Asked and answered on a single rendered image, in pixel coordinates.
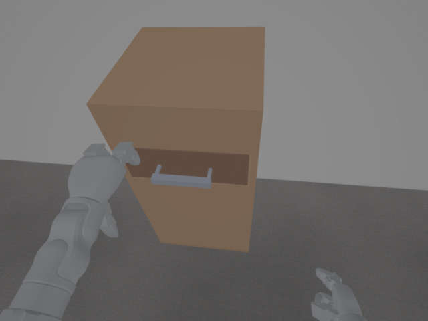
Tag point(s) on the handle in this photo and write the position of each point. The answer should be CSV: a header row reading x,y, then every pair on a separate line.
x,y
181,180

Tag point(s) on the drawer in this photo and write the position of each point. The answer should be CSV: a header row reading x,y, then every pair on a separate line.
x,y
226,168

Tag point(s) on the left robot hand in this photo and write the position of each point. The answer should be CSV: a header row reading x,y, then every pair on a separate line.
x,y
97,175

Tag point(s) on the cabinet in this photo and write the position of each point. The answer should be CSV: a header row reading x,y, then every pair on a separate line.
x,y
194,89

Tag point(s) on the left robot forearm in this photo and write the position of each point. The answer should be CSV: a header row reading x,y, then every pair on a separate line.
x,y
59,263

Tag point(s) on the right robot hand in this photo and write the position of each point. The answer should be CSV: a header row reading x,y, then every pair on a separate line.
x,y
342,301

